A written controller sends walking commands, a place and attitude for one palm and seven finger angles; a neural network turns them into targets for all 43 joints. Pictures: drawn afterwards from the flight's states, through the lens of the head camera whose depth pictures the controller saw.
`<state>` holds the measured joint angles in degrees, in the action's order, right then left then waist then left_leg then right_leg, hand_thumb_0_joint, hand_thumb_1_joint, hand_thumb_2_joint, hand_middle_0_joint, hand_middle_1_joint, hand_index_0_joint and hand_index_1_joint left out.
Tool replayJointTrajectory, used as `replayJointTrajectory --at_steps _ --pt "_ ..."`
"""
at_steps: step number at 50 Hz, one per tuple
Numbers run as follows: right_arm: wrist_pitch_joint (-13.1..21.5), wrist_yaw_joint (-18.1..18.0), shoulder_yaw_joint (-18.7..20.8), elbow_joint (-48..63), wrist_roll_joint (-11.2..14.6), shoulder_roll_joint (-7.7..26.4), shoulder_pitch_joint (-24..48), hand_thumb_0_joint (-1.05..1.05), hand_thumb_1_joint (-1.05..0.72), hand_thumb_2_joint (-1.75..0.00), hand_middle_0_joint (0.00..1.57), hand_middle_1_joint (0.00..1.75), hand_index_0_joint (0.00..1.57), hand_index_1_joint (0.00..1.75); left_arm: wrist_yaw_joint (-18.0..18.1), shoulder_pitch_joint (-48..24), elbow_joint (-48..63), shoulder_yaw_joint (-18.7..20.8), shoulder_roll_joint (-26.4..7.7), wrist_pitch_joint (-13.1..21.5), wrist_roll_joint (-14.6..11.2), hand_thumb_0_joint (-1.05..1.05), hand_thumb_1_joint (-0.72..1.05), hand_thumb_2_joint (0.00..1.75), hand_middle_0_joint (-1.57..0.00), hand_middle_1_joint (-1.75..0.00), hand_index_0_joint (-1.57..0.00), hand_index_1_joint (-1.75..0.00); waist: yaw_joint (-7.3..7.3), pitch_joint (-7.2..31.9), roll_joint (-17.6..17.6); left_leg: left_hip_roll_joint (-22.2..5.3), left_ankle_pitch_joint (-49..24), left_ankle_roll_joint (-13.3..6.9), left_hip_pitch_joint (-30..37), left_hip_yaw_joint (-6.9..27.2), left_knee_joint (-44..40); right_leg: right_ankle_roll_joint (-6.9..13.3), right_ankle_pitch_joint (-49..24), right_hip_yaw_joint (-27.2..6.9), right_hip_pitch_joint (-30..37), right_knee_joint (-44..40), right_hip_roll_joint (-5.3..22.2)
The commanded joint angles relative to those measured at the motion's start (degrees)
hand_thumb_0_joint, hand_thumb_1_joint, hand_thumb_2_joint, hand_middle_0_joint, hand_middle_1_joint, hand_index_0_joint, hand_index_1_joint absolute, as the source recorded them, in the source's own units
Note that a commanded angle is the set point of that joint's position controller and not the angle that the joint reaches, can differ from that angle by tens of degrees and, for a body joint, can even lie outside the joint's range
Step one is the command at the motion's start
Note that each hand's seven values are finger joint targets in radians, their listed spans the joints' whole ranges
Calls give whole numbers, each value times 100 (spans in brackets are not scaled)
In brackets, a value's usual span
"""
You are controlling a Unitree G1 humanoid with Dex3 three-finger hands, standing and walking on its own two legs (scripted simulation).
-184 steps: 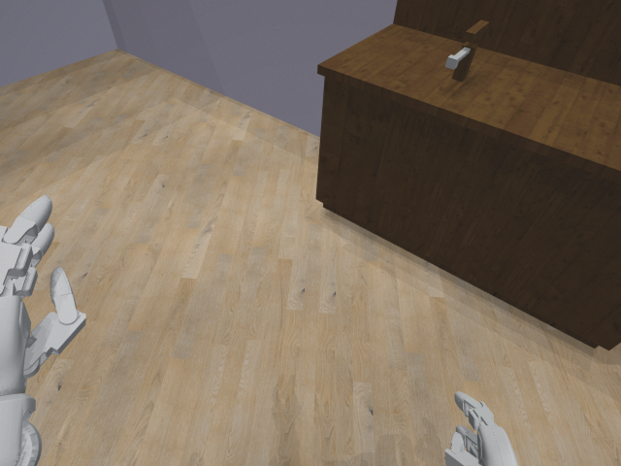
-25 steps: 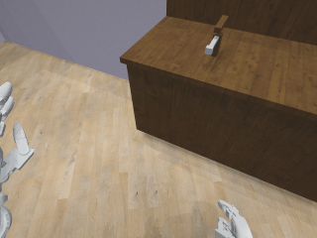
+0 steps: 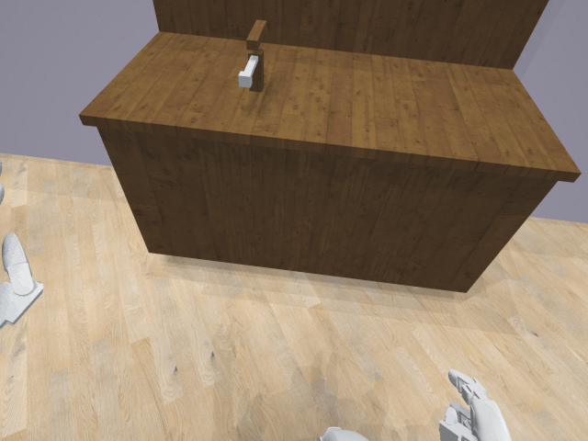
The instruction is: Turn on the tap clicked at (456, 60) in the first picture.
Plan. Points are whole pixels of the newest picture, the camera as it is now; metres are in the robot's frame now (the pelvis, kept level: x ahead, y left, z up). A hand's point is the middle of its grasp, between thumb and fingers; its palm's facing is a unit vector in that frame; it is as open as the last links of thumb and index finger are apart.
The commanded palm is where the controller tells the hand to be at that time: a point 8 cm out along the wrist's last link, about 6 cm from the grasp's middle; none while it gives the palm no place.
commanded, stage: turn to face it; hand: left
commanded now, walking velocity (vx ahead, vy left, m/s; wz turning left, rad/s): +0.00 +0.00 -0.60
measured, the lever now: (245, 79) +0.87 +0.19 +0.05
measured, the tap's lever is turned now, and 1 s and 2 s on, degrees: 0 0 0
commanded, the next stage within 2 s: take the last steps up to it in 0.72 s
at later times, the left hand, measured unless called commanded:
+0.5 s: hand (185, 316) +0.19 +0.12 +0.18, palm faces +0.16 -0.86 -0.49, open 7.4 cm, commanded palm +0.15 +0.18 +0.19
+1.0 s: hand (234, 363) +0.16 +0.07 +0.17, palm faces +0.05 -0.91 -0.42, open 7.4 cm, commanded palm +0.11 +0.15 +0.19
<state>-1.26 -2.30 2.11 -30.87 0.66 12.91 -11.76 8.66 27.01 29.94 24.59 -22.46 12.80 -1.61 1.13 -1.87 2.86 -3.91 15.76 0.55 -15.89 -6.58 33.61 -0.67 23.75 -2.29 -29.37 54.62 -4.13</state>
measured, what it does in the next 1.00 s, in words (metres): walks backwards, turning right: right foot, then left foot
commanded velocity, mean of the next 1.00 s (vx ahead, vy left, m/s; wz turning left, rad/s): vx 0.06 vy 0.03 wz -0.25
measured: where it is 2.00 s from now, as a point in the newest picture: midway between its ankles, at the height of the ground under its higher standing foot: outside the picture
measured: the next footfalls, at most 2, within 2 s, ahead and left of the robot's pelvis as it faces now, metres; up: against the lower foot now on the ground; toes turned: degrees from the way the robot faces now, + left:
right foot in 0.20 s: +0.02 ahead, -0.15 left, +0.00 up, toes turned -12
left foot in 0.60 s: -0.02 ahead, +0.06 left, +0.00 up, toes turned -12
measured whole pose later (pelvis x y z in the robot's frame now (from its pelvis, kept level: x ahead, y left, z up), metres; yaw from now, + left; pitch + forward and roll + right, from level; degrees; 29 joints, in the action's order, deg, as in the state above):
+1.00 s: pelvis -0.14 -0.06 +0.00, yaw -20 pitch -1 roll -1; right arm 1.8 -1.3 -1.2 -36.3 0.7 9.9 -10.9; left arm 8.2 23.9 26.1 18.1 -19.7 11.4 -0.4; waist -1.2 -2.7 -2.1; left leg -3.7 24.6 0.8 -24.2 -2.5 54.5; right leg 2.1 13.9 4.8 -17.1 31.5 0.3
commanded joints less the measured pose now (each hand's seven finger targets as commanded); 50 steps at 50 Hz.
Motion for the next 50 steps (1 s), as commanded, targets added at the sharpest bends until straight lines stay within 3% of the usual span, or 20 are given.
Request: replayJointTrajectory --at_steps 1,8,9,10,11,12,14,18,25,28,29,31,32,34,36,41,43,45,46,50 --pt "391 77 109 777 59 607 463 0 -90 -90 20 30 20 30 -44 -1197 1406 -209 -564 299 100 0 90 90 -20 -30 -20 -30 -11 -23 -1700 -1682 -466 -664 -156 451 -1616 -219 3 295 -100 668 569" --pt "653 157 82 822 -2 656 237 0 -90 -90 20 30 20 30 40 -816 1087 137 -846 196 37 0 90 90 -20 -30 -20 -30 -5 361 -1463 -1479 59 -199 -381 28 -594 -226 -358 1012 1729 -2176 301" --pt "674 176 82 803 14 609 205 0 -90 -90 20 30 20 30 43 -811 1108 273 -967 208 24 0 90 90 -20 -30 -20 -30 -18 567 -1140 -1286 120 -72 -427 -121 5 -114 -797 774 2012 -2619 469" --pt "671 191 76 777 29 483 168 0 -90 -90 20 30 20 30 57 -790 1093 427 -1144 239 22 0 90 90 -20 -30 -20 -30 -45 688 -118 -826 617 141 -588 -295 1037 227 -1581 -213 2099 -3130 1057" --pt "647 178 23 891 -5 346 358 0 -90 -90 20 30 20 30 106 -389 911 758 -1437 234 19 0 90 90 -20 -30 -20 -30 58 798 1109 -109 2045 343 -1678 -169 2342 829 -3130 -2115 2459 -3403 2083" --pt "620 165 -81 866 -34 287 636 0 -90 -90 20 30 20 30 166 -565 1037 857 -1411 206 -94 0 90 90 -20 -30 -20 -30 136 883 1178 -148 1835 367 -1896 481 3139 1032 -3392 -2310 2334 -3558 2429" --pt "481 174 -26 830 14 318 563 0 -90 -90 20 30 20 30 78 152 902 796 -1226 168 -141 0 90 90 -20 -30 -20 -30 -12 879 688 -215 1058 386 -1957 878 3637 1030 -2366 -2288 2218 -3509 2058" --pt "246 135 -74 638 -3 313 623 0 -90 -90 20 30 20 30 98 364 1071 784 -1060 292 -185 0 90 90 -20 -30 -20 -30 -110 1147 243 -160 645 423 -1592 693 2938 955 -2383 -1175 2241 -3447 1680" --pt "405 -33 74 644 -4 548 545 0 -90 -90 20 30 20 30 134 193 1056 522 -1003 248 -117 0 90 90 -20 -30 -20 -30 38 991 400 177 1091 133 -395 446 787 989 -656 -1749 1568 -4026 1697" --pt "414 -64 81 587 -8 581 385 0 -90 -90 20 30 20 30 118 -59 1120 394 -950 243 -53 0 90 90 -20 -30 -20 -30 -94 1049 76 186 576 2 623 345 -720 639 -384 -1497 1218 -3827 1418" --pt "425 -89 110 618 -12 636 331 0 -90 -90 20 30 20 30 92 -180 1179 324 -926 272 -47 0 90 90 -20 -30 -20 -30 -130 965 -228 -22 576 -113 925 498 -1215 444 -265 -1336 958 -3543 1159" --pt "476 -133 146 724 -26 793 456 0 -90 -90 20 30 20 30 76 -391 1408 311 -893 375 18 0 90 90 -20 -30 -20 -30 -23 558 -1894 -1567 144 -738 861 2078 -1917 46 -118 -293 144 -1703 238" --pt "542 -126 91 659 -14 586 446 0 -90 -90 20 30 20 30 91 -358 1281 348 -976 374 93 0 90 90 -20 -30 -20 -30 -4 558 -2011 -1954 -137 -972 375 2104 -2043 -42 212 48 182 -398 259" --pt "629 -84 96 588 -46 508 454 0 -90 -90 20 30 20 30 57 -502 1104 244 -854 343 131 0 90 90 -20 -30 -20 -30 -56 68 -1773 -1755 -56 -1009 -661 1542 -1986 -78 2 -1 522 453 382" --pt "723 -20 116 533 27 598 353 0 -90 -90 20 30 20 30 10 -870 1240 25 -693 297 115 0 90 90 -20 -30 -20 -30 -34 69 -1601 -1429 -887 -694 -172 596 -1465 -145 40 417 502 -513 411" --pt "868 39 92 480 36 680 285 0 -90 -90 20 30 20 30 37 -942 733 -140 -564 197 151 0 90 90 -20 -30 -20 -30 -163 224 -1533 -1190 -1315 -323 -145 569 -712 -158 -748 912 1644 -2589 271" --pt "848 32 62 439 40 577 374 0 -90 -90 20 30 20 30 60 -1056 606 16 -756 222 169 0 90 90 -20 -30 -20 -30 -181 525 -783 -795 -33 -157 -560 291 -13 87 -1230 362 2328 -3168 780" --pt "771 -9 5 487 -4 432 461 0 -90 -90 20 30 20 30 152 -999 694 300 -1072 194 99 0 90 90 -20 -30 -20 -30 -137 776 945 148 1483 42 -1351 93 1522 895 -757 -1759 2362 -3835 2163" --pt "699 -19 114 474 21 565 628 0 -90 -90 20 30 20 30 132 -769 666 341 -1122 122 68 0 90 90 -20 -30 -20 -30 -14 735 1125 92 1563 11 -1505 446 2326 1064 650 -2293 2153 -4235 2426" --pt "488 -26 -71 371 -44 343 693 0 -90 -90 20 30 20 30 138 152 1025 539 -1081 248 34 0 90 90 -20 -30 -20 -30 -140 628 232 -150 658 41 -1578 642 2244 1131 -65 -1255 1916 -4155 2287"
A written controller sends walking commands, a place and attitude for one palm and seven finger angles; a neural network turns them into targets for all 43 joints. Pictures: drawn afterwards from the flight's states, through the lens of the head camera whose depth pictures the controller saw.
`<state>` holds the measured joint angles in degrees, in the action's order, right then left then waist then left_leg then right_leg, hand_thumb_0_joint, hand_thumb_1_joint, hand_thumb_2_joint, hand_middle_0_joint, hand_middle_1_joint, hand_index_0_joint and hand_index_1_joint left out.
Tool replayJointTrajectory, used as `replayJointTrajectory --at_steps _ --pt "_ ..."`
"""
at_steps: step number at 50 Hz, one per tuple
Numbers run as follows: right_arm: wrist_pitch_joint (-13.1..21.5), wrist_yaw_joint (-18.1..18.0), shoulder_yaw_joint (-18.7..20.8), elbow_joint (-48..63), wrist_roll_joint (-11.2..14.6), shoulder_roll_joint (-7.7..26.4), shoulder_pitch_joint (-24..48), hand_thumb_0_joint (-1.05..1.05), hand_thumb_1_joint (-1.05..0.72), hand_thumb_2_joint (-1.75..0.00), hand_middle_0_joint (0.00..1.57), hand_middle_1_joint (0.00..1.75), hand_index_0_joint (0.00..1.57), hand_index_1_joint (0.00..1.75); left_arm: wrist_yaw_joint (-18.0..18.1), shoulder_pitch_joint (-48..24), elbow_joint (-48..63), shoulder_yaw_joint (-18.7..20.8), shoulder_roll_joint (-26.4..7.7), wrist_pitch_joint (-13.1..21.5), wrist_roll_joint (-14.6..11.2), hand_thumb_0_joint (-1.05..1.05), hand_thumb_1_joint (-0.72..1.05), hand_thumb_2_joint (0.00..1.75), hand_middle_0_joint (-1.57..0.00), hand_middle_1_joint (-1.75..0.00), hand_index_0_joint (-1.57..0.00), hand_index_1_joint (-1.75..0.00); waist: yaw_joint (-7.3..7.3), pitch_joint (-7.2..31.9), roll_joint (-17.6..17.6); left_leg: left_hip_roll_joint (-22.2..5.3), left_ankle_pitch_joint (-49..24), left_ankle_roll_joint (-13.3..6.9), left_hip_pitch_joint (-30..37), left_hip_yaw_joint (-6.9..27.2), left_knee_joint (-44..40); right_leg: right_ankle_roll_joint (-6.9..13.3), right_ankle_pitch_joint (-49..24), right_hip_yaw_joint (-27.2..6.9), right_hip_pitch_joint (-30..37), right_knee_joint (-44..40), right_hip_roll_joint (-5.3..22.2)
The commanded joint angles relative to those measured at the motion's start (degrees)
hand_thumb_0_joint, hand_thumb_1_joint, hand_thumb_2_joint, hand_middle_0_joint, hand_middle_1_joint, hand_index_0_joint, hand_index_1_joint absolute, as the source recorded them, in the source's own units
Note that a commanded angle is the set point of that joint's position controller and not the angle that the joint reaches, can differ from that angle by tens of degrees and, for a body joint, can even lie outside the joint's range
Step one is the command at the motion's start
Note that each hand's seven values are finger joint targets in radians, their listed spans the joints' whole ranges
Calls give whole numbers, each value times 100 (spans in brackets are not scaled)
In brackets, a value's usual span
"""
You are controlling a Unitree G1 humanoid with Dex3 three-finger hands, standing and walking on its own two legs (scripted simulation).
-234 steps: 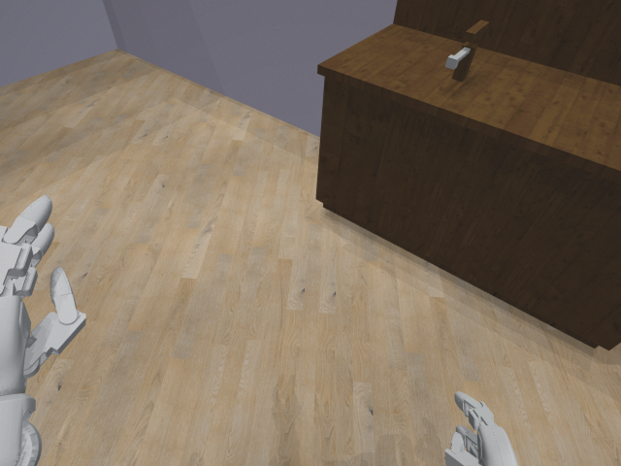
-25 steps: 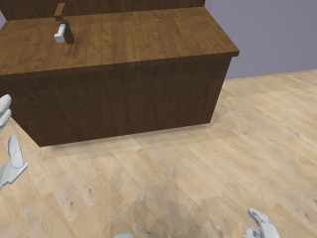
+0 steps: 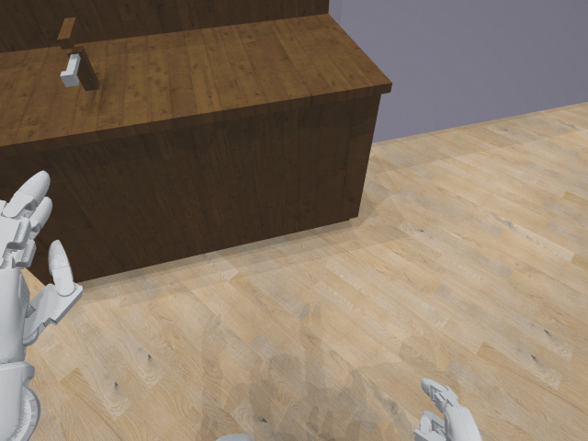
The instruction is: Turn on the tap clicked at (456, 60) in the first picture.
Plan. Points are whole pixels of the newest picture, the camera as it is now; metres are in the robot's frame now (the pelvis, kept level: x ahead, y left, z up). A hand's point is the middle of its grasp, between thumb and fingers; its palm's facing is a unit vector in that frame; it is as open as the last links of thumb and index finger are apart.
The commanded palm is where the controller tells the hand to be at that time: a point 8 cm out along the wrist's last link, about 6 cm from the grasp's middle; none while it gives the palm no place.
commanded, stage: take the last steps up to it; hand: left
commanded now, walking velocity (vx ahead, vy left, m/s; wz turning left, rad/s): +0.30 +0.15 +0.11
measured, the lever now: (69, 78) +0.86 +0.58 +0.05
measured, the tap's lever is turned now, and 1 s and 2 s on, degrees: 0 0 0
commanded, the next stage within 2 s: none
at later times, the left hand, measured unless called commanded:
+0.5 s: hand (39, 275) +0.24 +0.27 +0.17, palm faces +0.43 -0.80 -0.42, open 7.4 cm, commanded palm +0.18 +0.32 +0.18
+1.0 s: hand (13, 182) +0.36 +0.35 +0.19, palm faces +0.39 -0.80 -0.46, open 7.4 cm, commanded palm +0.30 +0.40 +0.18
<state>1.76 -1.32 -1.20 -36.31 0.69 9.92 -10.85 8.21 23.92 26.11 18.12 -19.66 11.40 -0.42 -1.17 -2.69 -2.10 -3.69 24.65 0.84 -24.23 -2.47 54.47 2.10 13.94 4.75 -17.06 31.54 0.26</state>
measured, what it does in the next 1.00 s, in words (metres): walks ahead: left foot, then left foot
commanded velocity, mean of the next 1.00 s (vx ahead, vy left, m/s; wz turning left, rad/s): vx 0.30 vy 0.14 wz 0.01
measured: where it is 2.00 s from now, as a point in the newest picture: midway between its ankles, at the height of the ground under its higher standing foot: (231, 407)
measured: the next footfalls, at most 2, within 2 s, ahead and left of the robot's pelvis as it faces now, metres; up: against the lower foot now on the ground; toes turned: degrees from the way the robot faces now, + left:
left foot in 0.18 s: +0.06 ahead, +0.14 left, +0.00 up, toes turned +7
left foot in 0.78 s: +0.16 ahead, +0.24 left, +0.00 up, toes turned +12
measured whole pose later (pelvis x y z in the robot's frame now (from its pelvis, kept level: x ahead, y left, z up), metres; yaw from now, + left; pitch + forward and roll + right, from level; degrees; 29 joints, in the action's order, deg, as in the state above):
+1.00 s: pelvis +0.14 +0.12 +0.00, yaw +0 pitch +1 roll +1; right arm 6.8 -1.8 0.2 -34.9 1.1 7.3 -10.2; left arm 9.0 27.3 31.5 22.4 -21.9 14.6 -1.3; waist -0.7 -3.7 0.2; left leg -4.2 17.2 -0.2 -14.3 -10.6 30.7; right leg -0.9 24.1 8.3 -25.7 48.6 3.8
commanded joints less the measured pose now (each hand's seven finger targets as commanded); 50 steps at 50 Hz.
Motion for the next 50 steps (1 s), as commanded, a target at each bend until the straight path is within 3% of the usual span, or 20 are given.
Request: replayJointTrajectory --at_steps 1,4,8,10,12,16,19,20,21,22,24,26,29,36,37,38,39,41,45,50 --pt "169 -132 265 923 -35 637 636 0 -90 -90 20 30 20 30 190 388 1559 1240 -1402 441 -86 0 90 90 -20 -30 -20 -30 79 825 822 -237 -162 -7 -517 205 -352 789 754 -1579 733 -1739 1813" --pt "271 -198 346 905 -66 644 530 0 -90 -90 20 30 20 30 254 516 1669 1220 -1323 511 -47 0 90 90 -20 -30 -20 -30 162 948 1046 -35 -119 -130 198 -135 -1540 723 857 -1447 667 -1626 1686" --pt "447 -310 465 840 -90 785 135 0 -90 -90 20 30 20 30 285 286 1665 982 -1113 536 -52 0 90 90 -20 -30 -20 -30 -16 1006 67 194 -514 -226 1584 -338 -3196 242 1210 -944 262 -608 1066" --pt "491 -315 522 895 -63 991 160 0 -90 -90 20 30 20 30 272 169 1676 867 -972 612 -21 0 90 90 -20 -30 -20 -30 35 699 -1657 -1233 -356 -946 2057 1673 -3849 -221 1559 102 -1065 1348 126" --pt "608 -326 482 685 -77 839 204 0 -90 -90 20 30 20 30 217 44 1176 956 -1187 649 97 0 90 90 -20 -30 -20 -30 13 288 -1363 -1642 -48 -1414 1312 2230 -4188 -248 1777 -101 -1481 2652 298" --pt "694 -249 489 635 -2 895 239 0 -90 -90 20 30 20 30 155 -393 1265 640 -918 640 60 0 90 90 -20 -30 -20 -30 82 198 -1011 -922 -823 -1035 881 744 -3578 -349 1265 374 -431 1081 248" --pt "680 -230 450 637 -25 892 293 0 -90 -90 20 30 20 30 128 -298 1083 577 -897 580 82 0 90 90 -20 -30 -20 -30 133 355 -732 -708 -686 -762 267 511 -2844 -269 543 428 913 -407 225" --pt "650 -220 445 634 -33 830 295 0 -90 -90 20 30 20 30 134 -296 1040 659 -1005 573 110 0 90 90 -20 -30 -20 -30 146 508 -134 -491 -546 -630 -225 242 -2020 -60 526 -196 1504 -819 661" --pt "566 -184 453 650 -41 714 247 0 -90 -90 20 30 20 30 148 -166 818 832 -1240 524 146 0 90 90 -20 -30 -20 -30 133 585 1327 101 -59 -370 -1251 -252 -439 494 919 -2209 2018 -1378 1872" --pt "540 -163 494 762 -48 818 520 0 -90 -90 20 30 20 30 137 -343 864 952 -1319 539 -3 0 90 90 -20 -30 -20 -30 194 417 1783 288 471 -167 -1848 33 950 895 1010 -3654 1829 -1956 2779" --pt "528 -116 594 653 -51 889 406 0 -90 -90 20 30 20 30 60 -498 876 982 -1285 612 -36 0 90 90 -20 -30 -20 -30 91 48 1256 -133 -119 -16 -1680 609 1523 1008 1909 -3339 844 -2216 2717" --pt "329 -101 453 586 -47 750 456 0 -90 -90 20 30 20 30 28 -113 928 1155 -1357 684 -49 0 90 90 -20 -30 -20 -30 74 138 736 -360 -454 17 -1496 549 1274 866 985 -2061 654 -1915 2370" --pt "284 -99 339 683 -73 612 499 0 -90 -90 20 30 20 30 51 -12 1033 1048 -1177 765 -48 0 90 90 -20 -30 -20 -30 51 367 1019 -368 -768 -14 -756 59 -86 581 -68 -782 502 -1671 1915" --pt "545 -254 459 897 -83 613 343 0 -90 -90 20 30 20 30 225 -122 1712 874 -1057 629 -54 0 90 90 -20 -30 -20 -30 138 831 768 234 -1257 -97 1218 -953 -2748 246 -169 -384 743 -638 1364" --pt "579 -291 505 921 -62 700 237 0 -90 -90 20 30 20 30 219 -307 1939 834 -1050 658 -47 0 90 90 -20 -30 -20 -30 65 986 219 170 -1315 -123 1655 -838 -3021 99 -316 -204 614 112 1152" --pt "602 -311 578 924 -34 841 146 0 -90 -90 20 30 20 30 227 -380 2031 889 -1070 694 -50 0 90 90 -20 -30 -20 -30 -34 1146 -783 -417 -1443 -414 2354 27 -3260 -125 -154 96 -114 1313 789" --pt "587 -283 628 950 -24 938 176 0 -90 -90 20 30 20 30 230 -394 2085 874 -1033 743 -39 0 90 90 -20 -30 -20 -30 -25 1156 -1803 -1463 -2538 -930 2946 1478 -3366 -343 1778 383 -1334 2583 310" --pt "664 -271 577 802 -54 796 216 0 -90 -90 20 30 20 30 209 -175 1537 1174 -1432 775 -11 0 90 90 -20 -30 -20 -30 35 1064 -1433 -1916 -3027 -1526 2891 2099 -3494 -270 2176 -98 -2155 3856 421" --pt "703 -163 568 742 56 788 303 0 -90 -90 20 30 20 30 140 151 1861 960 -996 733 -108 0 90 90 -20 -30 -20 -30 95 810 -1209 -1348 -2448 -1235 2027 581 -3399 -306 1362 48 -1669 2590 593" --pt "747 -156 432 795 0 757 321 0 -90 -90 20 30 20 30 156 496 1668 1033 -1103 589 -122 0 90 90 -20 -30 -20 -30 124 954 -980 -1140 -2556 -833 1511 20 -3067 -297 467 634 -69 425 143"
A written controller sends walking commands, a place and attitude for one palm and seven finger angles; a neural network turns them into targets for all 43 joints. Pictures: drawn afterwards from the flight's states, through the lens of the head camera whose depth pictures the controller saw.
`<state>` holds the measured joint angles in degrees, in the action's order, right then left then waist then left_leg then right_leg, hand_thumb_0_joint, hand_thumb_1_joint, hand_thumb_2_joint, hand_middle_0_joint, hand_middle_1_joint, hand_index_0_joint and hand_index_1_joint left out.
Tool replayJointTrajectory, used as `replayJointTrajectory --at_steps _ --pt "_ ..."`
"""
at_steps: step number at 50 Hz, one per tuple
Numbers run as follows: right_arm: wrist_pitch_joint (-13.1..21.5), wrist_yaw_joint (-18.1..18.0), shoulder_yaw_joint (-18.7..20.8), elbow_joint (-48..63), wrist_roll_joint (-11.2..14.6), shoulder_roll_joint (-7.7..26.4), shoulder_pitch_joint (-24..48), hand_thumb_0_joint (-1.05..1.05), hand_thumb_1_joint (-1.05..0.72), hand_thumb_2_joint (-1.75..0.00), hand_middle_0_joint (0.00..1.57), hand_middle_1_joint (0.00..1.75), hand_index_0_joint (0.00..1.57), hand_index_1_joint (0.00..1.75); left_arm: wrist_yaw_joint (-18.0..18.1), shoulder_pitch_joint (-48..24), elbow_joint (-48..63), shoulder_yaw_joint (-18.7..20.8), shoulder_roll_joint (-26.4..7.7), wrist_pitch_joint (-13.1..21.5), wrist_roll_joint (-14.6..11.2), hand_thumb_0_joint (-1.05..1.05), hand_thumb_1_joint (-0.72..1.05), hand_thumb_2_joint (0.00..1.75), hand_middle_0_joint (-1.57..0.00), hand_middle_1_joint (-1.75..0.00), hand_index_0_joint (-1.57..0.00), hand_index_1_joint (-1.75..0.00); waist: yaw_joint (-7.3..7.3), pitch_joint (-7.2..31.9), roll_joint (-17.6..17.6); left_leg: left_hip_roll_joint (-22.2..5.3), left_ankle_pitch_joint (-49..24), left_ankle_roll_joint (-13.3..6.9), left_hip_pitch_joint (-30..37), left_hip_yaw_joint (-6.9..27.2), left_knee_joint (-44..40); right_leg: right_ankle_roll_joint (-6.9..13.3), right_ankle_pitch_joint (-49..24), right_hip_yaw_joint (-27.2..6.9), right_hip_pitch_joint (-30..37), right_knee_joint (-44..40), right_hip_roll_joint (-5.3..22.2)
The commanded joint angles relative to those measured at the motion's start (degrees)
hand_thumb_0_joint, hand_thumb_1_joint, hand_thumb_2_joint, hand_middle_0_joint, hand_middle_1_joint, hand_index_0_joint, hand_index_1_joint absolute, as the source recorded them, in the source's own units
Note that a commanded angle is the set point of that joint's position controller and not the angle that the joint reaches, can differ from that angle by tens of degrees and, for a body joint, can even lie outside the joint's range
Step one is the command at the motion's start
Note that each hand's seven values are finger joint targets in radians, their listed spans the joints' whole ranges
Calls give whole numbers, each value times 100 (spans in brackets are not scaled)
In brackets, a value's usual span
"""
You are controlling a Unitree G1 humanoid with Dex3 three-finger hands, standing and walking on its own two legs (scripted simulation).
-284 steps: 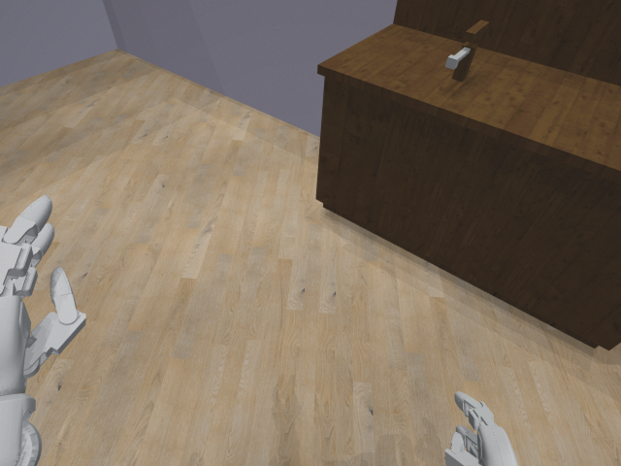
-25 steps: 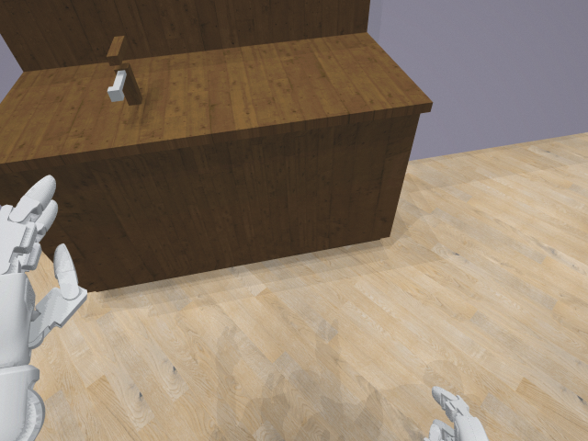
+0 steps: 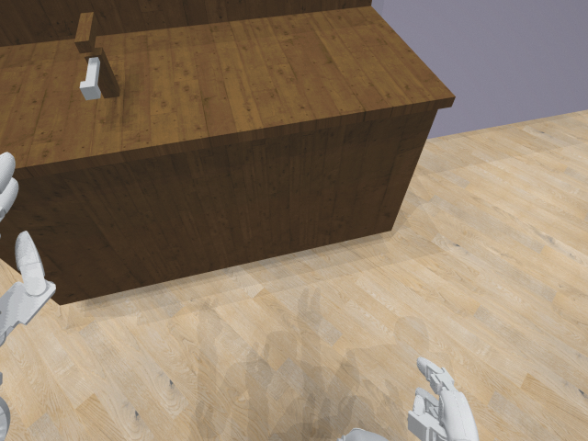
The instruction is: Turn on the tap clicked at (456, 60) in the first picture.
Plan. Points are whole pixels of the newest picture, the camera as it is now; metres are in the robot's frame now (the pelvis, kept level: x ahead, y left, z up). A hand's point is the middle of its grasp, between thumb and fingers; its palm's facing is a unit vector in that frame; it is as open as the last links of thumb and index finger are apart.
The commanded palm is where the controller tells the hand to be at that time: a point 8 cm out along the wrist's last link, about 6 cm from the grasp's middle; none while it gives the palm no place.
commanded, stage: take the last steps up to it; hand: left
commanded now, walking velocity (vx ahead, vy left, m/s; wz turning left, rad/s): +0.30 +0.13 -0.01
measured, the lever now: (90, 90) +0.73 +0.45 +0.05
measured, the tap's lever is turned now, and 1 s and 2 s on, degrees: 0 0 0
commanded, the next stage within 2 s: come to a stop and stand still in 1.26 s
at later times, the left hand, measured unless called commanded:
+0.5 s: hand (28, 182) +0.34 +0.30 +0.19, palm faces +0.40 -0.82 -0.42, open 7.4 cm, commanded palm +0.29 +0.36 +0.18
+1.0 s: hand (59, 137) +0.43 +0.32 +0.17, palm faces +0.43 -0.80 -0.42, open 7.4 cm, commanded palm +0.38 +0.36 +0.18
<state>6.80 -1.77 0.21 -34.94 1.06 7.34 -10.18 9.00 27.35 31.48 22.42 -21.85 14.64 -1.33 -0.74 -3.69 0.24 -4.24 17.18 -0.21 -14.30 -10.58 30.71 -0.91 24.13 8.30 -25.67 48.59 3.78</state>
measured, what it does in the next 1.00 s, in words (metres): walks ahead: right foot, then left foot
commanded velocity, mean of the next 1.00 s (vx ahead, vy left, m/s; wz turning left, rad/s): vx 0.26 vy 0.07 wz -0.03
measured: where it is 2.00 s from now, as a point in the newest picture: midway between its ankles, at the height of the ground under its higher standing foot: (263, 411)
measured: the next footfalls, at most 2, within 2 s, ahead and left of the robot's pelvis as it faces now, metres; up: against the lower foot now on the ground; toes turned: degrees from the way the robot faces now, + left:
right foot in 0.06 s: +0.10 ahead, -0.08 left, +0.00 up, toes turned -9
left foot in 0.48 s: +0.24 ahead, +0.21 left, +0.00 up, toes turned +9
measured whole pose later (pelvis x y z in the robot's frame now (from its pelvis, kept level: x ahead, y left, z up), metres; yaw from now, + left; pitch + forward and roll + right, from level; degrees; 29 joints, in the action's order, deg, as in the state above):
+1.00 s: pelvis +0.20 +0.08 +0.00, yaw -3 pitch +0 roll +1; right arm 2.8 -2.4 -0.1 -38.5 0.8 11.6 -11.5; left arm 9.0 23.2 22.6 20.8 -18.5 11.6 -1.1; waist 1.2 -1.3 -2.0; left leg -2.1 24.3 0.4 -24.2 -4.8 57.7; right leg 4.4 16.9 8.2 -16.0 32.8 1.2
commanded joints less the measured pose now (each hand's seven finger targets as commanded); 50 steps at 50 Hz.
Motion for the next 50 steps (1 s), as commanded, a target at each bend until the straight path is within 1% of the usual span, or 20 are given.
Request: replayJointTrajectory --at_steps 1,2,3,4,5,8,11,18,22,23,24,25,27,31,37,42,43,45,46,50 --pt "194 -149 278 661 -28 1009 245 0 -90 -90 20 30 20 30 86 189 942 703 -992 204 -35 0 90 90 -20 -30 -20 -30 94 1172 -925 -1010 -1757 -649 328 763 -275 43 -817 330 1327 -1784 -286" --pt "129 -171 280 651 -12 982 301 0 -90 -90 20 30 20 30 85 134 790 769 -1022 170 -35 0 90 90 -20 -30 -20 -30 135 1310 -394 -906 -1503 -547 -88 651 480 134 -1145 33 2022 -2227 -109" --pt "57 -173 303 642 -9 909 259 0 -90 -90 20 30 20 30 77 40 637 805 -1110 141 27 0 90 90 -20 -30 -20 -30 125 1451 799 -429 -845 -350 -917 218 1890 510 -1414 -1318 2725 -2555 736" --pt "30 -146 284 765 -56 870 397 0 -90 -90 20 30 20 30 72 -45 426 964 -1248 118 13 0 90 90 -20 -30 -20 -30 129 1290 1969 344 1226 -60 -2464 276 3361 1155 -2188 -3666 3295 -3003 1968" --pt "25 -105 308 703 -76 939 413 0 -90 -90 20 30 20 30 68 -268 323 1088 -1219 142 -83 0 90 90 -20 -30 -20 -30 111 1128 1584 172 1147 31 -2770 1083 4182 1270 -1908 -3929 3035 -3229 2347" --pt "-123 -44 295 458 -70 944 392 0 -90 -90 20 30 20 30 -61 0 11 865 -979 284 -68 0 90 90 -20 -30 -20 -30 42 540 540 -203 311 171 -3010 1312 4577 1134 -2037 -2534 2364 -3117 1894" --pt "-208 -22 237 473 -77 951 530 0 -90 -90 20 30 20 30 -74 -346 435 488 -828 443 17 0 90 90 -20 -30 -20 -30 -11 636 341 -249 -115 195 -2878 1031 4011 893 -3121 -1224 2275 -2983 1560" --pt "44 -84 364 816 -133 903 365 0 -90 -90 20 30 20 30 149 -300 1460 738 -1168 443 36 0 90 90 -20 -30 -20 -30 229 897 928 7 -366 1 -874 142 838 868 -3055 -848 1925 -2734 1381" --pt "46 -229 454 833 -95 1006 97 0 -90 -90 20 30 20 30 206 -357 1316 779 -1036 431 9 0 90 90 -20 -30 -20 -30 12 1134 -115 144 -852 -26 719 24 -490 482 -1865 -443 1493 -1323 781" --pt "25 -251 520 849 -65 1170 48 0 -90 -90 20 30 20 30 199 -481 1287 723 -935 476 1 0 90 90 -20 -30 -20 -30 -73 1272 -1257 -420 -716 -246 1315 956 -771 267 -978 -183 798 -160 384" --pt "1 -228 546 879 -60 1263 86 0 -90 -90 20 30 20 30 191 -561 1226 681 -894 504 -12 0 90 90 -20 -30 -20 -30 -39 1258 -2256 -1605 -1214 -786 1733 2757 -1164 81 1188 -94 -395 1227 -163" --pt "3 -186 476 947 -68 1162 154 0 -90 -90 20 30 20 30 191 -661 866 734 -1040 526 50 0 90 90 -20 -30 -20 -30 -22 1016 -1717 -1899 -1213 -1166 1232 3303 -1428 152 1331 -466 -684 2080 -276" --pt "37 -197 388 763 -74 1066 271 0 -90 -90 20 30 20 30 80 -659 491 786 -1102 465 -50 0 90 90 -20 -30 -20 -30 -22 805 -1331 -1945 -347 -1397 646 3223 -1472 68 893 -747 -991 2406 119" --pt "144 -67 362 717 -6 1040 218 0 -90 -90 20 30 20 30 -31 -385 1521 524 -826 455 -41 0 90 90 -20 -30 -20 -30 91 1039 -1266 -1271 -1220 -1071 631 1583 -1194 0 -13 -450 -743 1371 146" --pt "236 -154 194 739 -87 975 202 0 -90 -90 20 30 20 30 57 -113 1424 679 -997 224 -55 0 90 90 -20 -30 -20 -30 32 1179 -1149 -1329 -1451 -868 513 1258 -1269 -54 -272 -41 237 -448 -123" --pt "62 -270 159 667 -63 979 316 0 -90 -90 20 30 20 30 92 -413 508 685 -912 9 -28 0 90 90 -20 -30 -20 -30 71 978 -665 -1183 -75 -552 -114 1032 -661 24 -614 5 1378 -2019 -226" --pt "15 -270 166 658 -54 979 290 0 -90 -90 20 30 20 30 82 -507 325 588 -845 -11 8 0 90 90 -20 -30 -20 -30 56 919 -297 -921 345 -424 -441 809 -186 156 -659 -395 1647 -2403 -26" --pt "-46 -224 135 722 -65 880 264 0 -90 -90 20 30 20 30 90 -701 78 501 -926 -70 45 0 90 90 -20 -30 -20 -30 34 723 1531 143 1325 -25 -1820 273 1791 1013 -338 -3215 2082 -3362 1551" --pt "-20 -166 218 741 -38 1004 374 0 -90 -90 20 30 20 30 53 -908 15 352 -793 -119 -22 0 90 90 -20 -30 -20 -30 142 654 1878 239 1407 51 -2251 602 2886 1253 -125 -3826 2169 -3629 1982" --pt "-141 -138 91 621 -76 944 422 0 -90 -90 20 30 20 30 70 -657 424 297 -832 102 80 0 90 90 -20 -30 -20 -30 88 647 325 -78 486 177 -2305 964 3268 1127 -2665 -1951 2239 -3059 1534"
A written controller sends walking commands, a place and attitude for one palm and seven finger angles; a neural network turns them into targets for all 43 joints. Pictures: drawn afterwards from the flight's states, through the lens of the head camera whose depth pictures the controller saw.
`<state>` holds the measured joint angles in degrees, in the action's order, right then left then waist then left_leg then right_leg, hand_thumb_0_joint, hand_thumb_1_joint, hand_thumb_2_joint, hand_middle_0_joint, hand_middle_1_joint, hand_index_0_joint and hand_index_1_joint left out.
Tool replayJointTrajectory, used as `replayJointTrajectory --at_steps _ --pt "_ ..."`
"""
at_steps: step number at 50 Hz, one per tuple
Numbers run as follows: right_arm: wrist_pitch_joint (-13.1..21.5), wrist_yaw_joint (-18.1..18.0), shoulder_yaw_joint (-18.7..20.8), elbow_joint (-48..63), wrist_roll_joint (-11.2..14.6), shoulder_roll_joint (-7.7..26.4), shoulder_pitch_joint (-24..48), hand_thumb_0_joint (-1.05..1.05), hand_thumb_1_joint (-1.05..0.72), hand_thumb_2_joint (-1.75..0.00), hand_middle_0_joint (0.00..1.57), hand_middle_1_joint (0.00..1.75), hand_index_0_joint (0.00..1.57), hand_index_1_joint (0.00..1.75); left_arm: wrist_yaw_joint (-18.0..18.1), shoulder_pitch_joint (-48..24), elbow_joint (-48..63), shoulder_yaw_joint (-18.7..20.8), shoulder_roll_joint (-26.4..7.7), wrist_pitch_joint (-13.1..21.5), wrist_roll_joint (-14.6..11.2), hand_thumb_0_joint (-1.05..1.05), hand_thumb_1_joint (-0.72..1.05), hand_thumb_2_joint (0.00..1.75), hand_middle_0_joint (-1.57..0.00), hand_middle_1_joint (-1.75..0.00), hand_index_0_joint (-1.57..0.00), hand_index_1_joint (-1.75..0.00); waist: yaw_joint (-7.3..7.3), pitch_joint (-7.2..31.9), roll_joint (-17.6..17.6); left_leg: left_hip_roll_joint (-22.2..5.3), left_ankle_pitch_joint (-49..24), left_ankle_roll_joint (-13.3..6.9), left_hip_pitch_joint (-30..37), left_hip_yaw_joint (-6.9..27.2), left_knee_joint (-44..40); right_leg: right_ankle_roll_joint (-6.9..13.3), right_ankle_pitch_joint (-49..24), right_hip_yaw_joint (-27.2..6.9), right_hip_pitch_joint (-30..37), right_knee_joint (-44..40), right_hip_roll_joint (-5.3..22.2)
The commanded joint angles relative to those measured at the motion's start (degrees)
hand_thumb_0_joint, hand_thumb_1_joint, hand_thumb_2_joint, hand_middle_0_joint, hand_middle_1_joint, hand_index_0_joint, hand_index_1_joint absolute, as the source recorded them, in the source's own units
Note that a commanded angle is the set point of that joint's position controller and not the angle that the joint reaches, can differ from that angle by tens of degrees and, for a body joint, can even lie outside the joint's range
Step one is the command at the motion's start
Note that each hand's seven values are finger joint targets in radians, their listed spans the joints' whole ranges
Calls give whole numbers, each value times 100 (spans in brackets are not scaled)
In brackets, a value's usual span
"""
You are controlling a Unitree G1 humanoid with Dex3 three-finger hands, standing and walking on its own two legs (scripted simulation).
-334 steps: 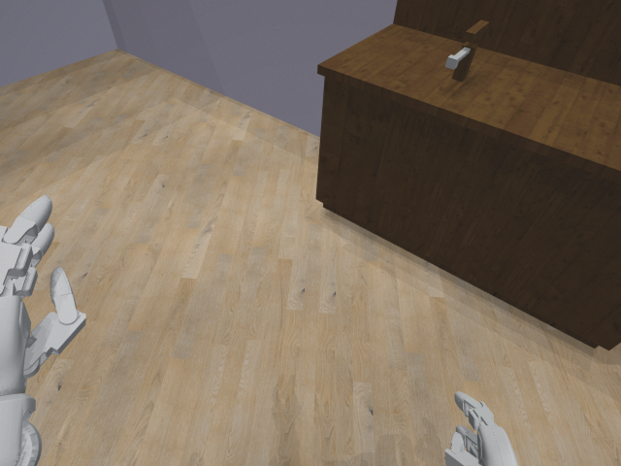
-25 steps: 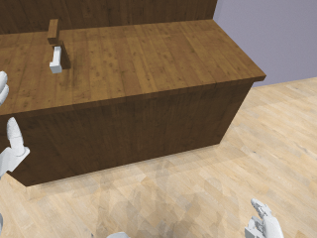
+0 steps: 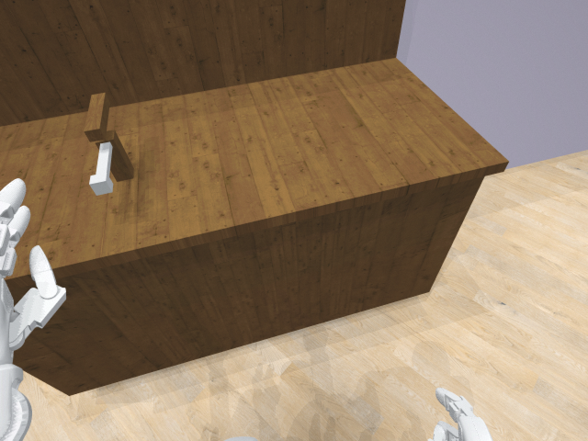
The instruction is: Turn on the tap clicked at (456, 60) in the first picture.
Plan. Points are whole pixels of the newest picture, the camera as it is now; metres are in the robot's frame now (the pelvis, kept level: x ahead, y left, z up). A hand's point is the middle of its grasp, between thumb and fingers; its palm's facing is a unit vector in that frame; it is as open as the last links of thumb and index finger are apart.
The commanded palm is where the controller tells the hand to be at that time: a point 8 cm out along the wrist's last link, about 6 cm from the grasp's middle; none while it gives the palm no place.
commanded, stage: take the last steps up to it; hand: left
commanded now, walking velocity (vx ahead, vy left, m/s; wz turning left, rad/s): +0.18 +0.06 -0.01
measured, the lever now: (101, 184) +0.51 +0.39 +0.05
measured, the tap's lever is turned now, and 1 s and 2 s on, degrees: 0 0 0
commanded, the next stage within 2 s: come to a stop and stand still in 0.26 s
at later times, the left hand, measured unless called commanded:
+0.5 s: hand (79, 235) +0.29 +0.26 +0.18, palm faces +0.39 -0.84 -0.39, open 7.4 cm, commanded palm +0.23 +0.31 +0.18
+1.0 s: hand (8, 220) +0.28 +0.32 +0.21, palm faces +0.52 -0.73 -0.44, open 7.4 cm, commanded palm +0.19 +0.31 +0.18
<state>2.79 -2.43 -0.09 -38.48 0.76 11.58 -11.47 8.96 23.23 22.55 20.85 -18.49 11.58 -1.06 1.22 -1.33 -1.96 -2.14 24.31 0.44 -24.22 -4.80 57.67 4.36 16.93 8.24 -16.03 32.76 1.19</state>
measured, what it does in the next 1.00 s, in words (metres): steps on the spot: left foot, then right foot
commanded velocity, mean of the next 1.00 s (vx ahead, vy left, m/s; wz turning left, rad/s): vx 0.02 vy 0.03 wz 0.00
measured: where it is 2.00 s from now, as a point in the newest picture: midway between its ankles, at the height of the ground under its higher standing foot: outside the picture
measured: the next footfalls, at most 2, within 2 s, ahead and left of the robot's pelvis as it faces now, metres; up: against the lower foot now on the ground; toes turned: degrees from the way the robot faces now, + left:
left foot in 0.26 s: +0.13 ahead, +0.15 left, +0.00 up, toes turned +7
right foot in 0.56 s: +0.10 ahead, -0.06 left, +0.00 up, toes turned -1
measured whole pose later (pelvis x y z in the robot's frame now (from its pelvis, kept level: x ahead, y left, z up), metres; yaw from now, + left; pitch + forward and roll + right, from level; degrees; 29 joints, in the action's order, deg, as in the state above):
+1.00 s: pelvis +0.03 +0.03 +0.00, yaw -1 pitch -2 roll +0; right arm 6.9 -2.5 2.1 -34.6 0.5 13.1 -11.2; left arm 7.0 8.3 20.0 28.5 -31.4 14.3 -0.1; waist 4.0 -7.5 4.9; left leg -0.1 15.7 -1.1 -15.1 -3.9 32.5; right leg 1.9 10.2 5.5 -19.3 31.2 1.8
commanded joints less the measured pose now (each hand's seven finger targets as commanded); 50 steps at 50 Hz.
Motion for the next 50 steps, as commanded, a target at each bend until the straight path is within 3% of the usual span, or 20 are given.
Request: replayJointTrajectory --at_steps 1,7,11,12,14,16,19,21,24,27,29,31,32,34,38,44,45,46,47,50 --pt "237 -90 107 987 -49 498 627 0 -90 -90 20 30 20 30 106 -425 1613 508 -1282 480 62 0 90 90 -20 -30 -20 -30 -130 499 299 -289 -296 109 -1094 269 215 525 -2482 -1522 1243 -1373 1718" --pt "279 -153 228 1329 -106 417 503 0 -90 -90 20 30 20 30 241 458 2233 970 -1489 574 -50 0 90 90 -20 -30 -20 -30 77 895 677 -53 -650 -1 -109 -318 -1950 495 -2953 -1101 1650 -1108 1465" --pt "226 -196 348 1356 -61 539 269 0 -90 -90 20 30 20 30 239 587 2050 908 -1283 474 -144 0 90 90 -20 -30 -20 -30 -121 934 396 12 -1650 3 1127 -410 -3176 106 -2057 -905 1174 -493 1142" --pt "210 -215 368 1379 -47 589 254 0 -90 -90 20 30 20 30 223 453 2101 847 -1272 488 -136 0 90 90 -20 -30 -20 -30 -124 994 138 -159 -1850 -89 1605 -215 -3383 -51 -1793 -815 866 -55 946" --pt "193 -211 414 1386 13 764 226 0 -90 -90 20 30 20 30 185 228 1877 771 -1196 513 -170 0 90 90 -20 -30 -20 -30 -159 947 -1072 -1630 -2971 -888 2502 1770 -3617 -460 974 -331 -823 1338 104" --pt "277 -213 325 1333 -71 681 434 0 -90 -90 20 30 20 30 94 -14 1658 743 -1308 502 -107 0 90 90 -20 -30 -20 -30 -160 509 -1542 -2099 -2631 -1282 2075 2394 -4120 -468 1746 -574 -1485 2686 129" --pt "344 -133 303 1159 -41 677 294 0 -90 -90 20 30 20 30 29 -214 1744 374 -1035 446 -61 0 90 90 -20 -30 -20 -30 -155 404 -707 -1708 -2944 -1132 1735 1469 -3913 -533 1021 -581 -1290 2169 244" --pt "426 -77 267 1212 -45 680 301 0 -90 -90 20 30 20 30 2 -159 2150 325 -1036 357 -80 0 90 90 -20 -30 -20 -30 -113 623 -723 -1384 -3783 -819 1810 773 -3685 -583 532 -371 -768 1330 109" --pt "507 -46 169 1251 -67 604 309 0 -90 -90 20 30 20 30 26 125 2269 437 -1150 245 -120 0 90 90 -20 -30 -20 -30 -148 815 -933 -1394 -3933 -616 1757 619 -3594 -609 239 -188 -87 230 -36" --pt "519 -58 106 1288 -60 533 408 0 -90 -90 20 30 20 30 79 130 2251 728 -1334 233 -95 0 90 90 -20 -30 -20 -30 -84 856 -861 -1240 -2913 -322 1173 383 -3272 -594 -705 -237 871 -756 50" --pt "467 -69 86 1290 -56 425 384 0 -90 -90 20 30 20 30 105 116 1954 808 -1360 226 -84 0 90 90 -20 -30 -20 -30 -166 881 10 -686 -1665 -6 689 12 -2631 -371 -2501 -1087 1207 -954 650" --pt "438 -43 119 1265 -24 390 317 0 -90 -90 20 30 20 30 81 115 1728 732 -1264 101 -188 0 90 90 -20 -30 -20 -30 -163 838 1163 14 -228 197 569 -1 -1799 71 -2747 -2160 788 -1367 1400" --pt "395 -35 127 1220 -31 398 360 0 -90 -90 20 30 20 30 88 222 1553 765 -1266 71 -178 0 90 90 -20 -30 -20 -30 -115 791 1307 43 197 150 389 215 -1224 227 -2863 -2299 817 -1491 1634" --pt "310 -51 37 1201 -34 324 478 0 -90 -90 20 30 20 30 104 315 1422 721 -1198 69 -143 0 90 90 -20 -30 -20 -30 -95 832 1052 -3 303 108 104 516 -718 327 -2911 -2124 958 -1390 1760" --pt "198 -141 27 1280 -35 380 667 0 -90 -90 20 30 20 30 161 490 1556 734 -1185 156 -71 0 90 90 -20 -30 -20 -30 -35 1045 1007 56 10 105 111 334 -1520 246 -3849 -1449 1550 -948 1488" --pt "103 -194 195 1353 -72 568 436 0 -90 -90 20 30 20 30 222 380 2396 656 -1281 172 -49 0 90 90 -20 -30 -20 -30 -135 1172 401 -25 -1505 14 1319 281 -3346 -92 -2198 -1265 1079 -742 1113" --pt "664 -210 400 1230 -239 549 -437 0 -90 -90 20 30 20 30 201 -5332 2893 3907 -5487 669 627 0 90 90 -20 -30 -20 -30 152 12 1028 137 -1578 53 306 -171 -2546 -509 -2022 -1591 55 -1217 642" --pt "786 -157 449 921 -17 552 -134 0 -90 -90 20 30 20 30 61 -4322 1081 2934 -3966 630 197 0 90 90 -20 -30 -20 -30 91 605 20 -132 -1300 -26 988 455 -2703 376 -1615 -1609 50 -822 1333" --pt "818 -24 347 1030 -92 510 -107 0 -90 -90 20 30 20 30 -86 -2195 285 1636 -2378 547 89 0 90 90 -20 -30 -20 -30 1 801 -311 -98 -1305 -44 1337 426 -2853 348 -2068 -1781 42 -626 1051" --pt "948 191 286 1210 58 712 130 0 -90 -90 20 30 20 30 -285 -1140 599 410 -1163 667 -104 0 90 90 -20 -30 -20 -30 119 800 -1717 -310 -1289 -194 1089 590 -3683 -196 -765 -1179 605 -387 414"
